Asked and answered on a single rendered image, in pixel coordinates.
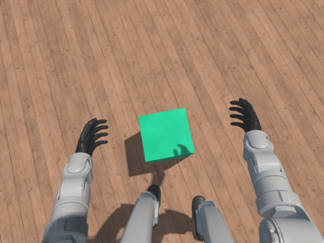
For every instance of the left robot hand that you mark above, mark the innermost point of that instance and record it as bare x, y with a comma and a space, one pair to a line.
86, 142

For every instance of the robot right forearm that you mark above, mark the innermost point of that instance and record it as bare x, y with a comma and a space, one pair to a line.
275, 197

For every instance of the carton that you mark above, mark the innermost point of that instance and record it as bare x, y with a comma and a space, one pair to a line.
166, 135

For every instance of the right robot hand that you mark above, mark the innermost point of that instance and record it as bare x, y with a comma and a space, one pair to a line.
249, 116

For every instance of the right robot foot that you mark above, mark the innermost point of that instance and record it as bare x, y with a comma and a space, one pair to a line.
196, 202

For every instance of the robot left shin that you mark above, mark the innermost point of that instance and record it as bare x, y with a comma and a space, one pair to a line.
147, 194

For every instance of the robot left forearm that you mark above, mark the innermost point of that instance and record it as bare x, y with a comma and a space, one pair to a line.
68, 223

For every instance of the robot right upper arm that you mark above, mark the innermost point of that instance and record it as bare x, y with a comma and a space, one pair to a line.
288, 230

